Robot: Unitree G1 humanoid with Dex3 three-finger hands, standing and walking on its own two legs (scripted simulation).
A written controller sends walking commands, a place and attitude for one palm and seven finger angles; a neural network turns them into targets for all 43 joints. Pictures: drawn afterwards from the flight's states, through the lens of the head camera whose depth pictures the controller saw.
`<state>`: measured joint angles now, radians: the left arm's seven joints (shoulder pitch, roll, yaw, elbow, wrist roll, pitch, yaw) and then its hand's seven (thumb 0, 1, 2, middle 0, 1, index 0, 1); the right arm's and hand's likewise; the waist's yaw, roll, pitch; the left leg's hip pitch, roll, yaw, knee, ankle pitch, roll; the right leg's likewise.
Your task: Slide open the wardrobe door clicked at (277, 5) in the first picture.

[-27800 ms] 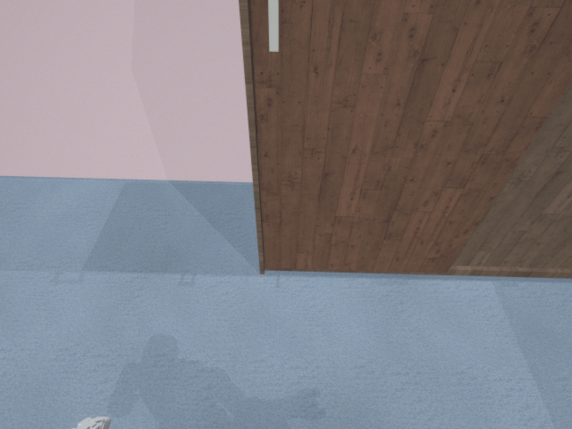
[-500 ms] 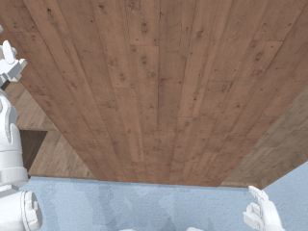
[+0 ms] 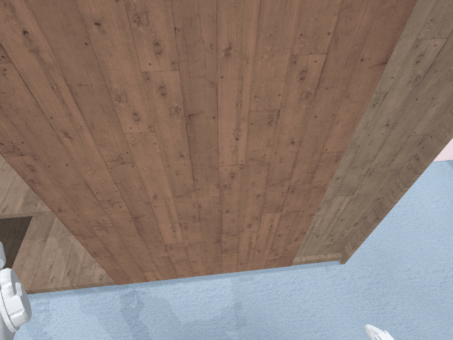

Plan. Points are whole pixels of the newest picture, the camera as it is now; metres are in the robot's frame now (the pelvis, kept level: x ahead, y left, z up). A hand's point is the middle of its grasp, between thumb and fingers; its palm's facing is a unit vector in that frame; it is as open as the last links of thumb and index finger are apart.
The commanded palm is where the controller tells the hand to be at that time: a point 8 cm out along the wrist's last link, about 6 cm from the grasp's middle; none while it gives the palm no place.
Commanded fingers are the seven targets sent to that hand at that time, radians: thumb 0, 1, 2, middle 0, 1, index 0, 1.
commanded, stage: stop walking and hold the door there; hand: left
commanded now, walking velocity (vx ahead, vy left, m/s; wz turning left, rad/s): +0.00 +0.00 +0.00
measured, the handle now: out of the picture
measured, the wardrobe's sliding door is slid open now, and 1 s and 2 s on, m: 0.47 0.47 0.47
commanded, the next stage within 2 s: loosen the grip on the handle in 1.92 s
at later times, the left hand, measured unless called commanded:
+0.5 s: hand out of the picture +0.39 +0.38 +0.23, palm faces +0.65 -0.73 -0.19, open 6.2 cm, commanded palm +0.34 +0.40 +0.20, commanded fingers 0.00 0.90 0.90 -0.45 -1.40 -0.45 -1.40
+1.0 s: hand out of the picture +0.38 +0.38 +0.22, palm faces +0.49 -0.84 -0.23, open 6.2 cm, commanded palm +0.34 +0.42 +0.20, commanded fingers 0.00 0.90 0.90 -0.45 -1.40 -0.45 -1.40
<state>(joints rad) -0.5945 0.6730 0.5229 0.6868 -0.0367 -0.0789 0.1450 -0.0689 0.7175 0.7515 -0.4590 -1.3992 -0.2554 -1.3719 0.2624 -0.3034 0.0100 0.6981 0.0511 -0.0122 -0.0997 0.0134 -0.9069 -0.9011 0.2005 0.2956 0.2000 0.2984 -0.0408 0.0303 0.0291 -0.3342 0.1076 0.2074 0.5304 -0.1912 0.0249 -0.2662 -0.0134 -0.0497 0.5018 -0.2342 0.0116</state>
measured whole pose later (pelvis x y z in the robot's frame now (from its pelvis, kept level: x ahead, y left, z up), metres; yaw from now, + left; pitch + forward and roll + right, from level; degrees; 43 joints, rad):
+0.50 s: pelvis +0.00 +0.01 +0.00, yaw +2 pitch +0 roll -1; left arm -0.65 0.64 0.46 0.76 -0.03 -0.13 0.13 -0.08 0.70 0.77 -0.46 -1.40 -0.25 -1.37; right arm 0.26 -0.32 -0.01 0.72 0.05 0.00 -0.10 0.01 -0.91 -0.90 0.20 0.30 0.20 0.30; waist -0.02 0.05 0.02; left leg -0.36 0.08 0.19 0.57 -0.21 0.02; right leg -0.28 -0.05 -0.06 0.55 -0.26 0.03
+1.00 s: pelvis -0.02 +0.10 -0.01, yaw +3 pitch +1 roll +1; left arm -0.63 0.47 0.32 0.42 -0.06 -0.16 0.12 -0.11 0.72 0.80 -0.46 -1.40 -0.23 -1.35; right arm 0.11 -0.26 0.03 0.69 0.02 -0.04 -0.02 0.01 -0.91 -0.90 0.20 0.30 0.20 0.30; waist 0.04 0.05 0.13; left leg -0.61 -0.03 0.03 1.11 -0.40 -0.04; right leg -0.19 -0.13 -0.17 0.61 -0.42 0.04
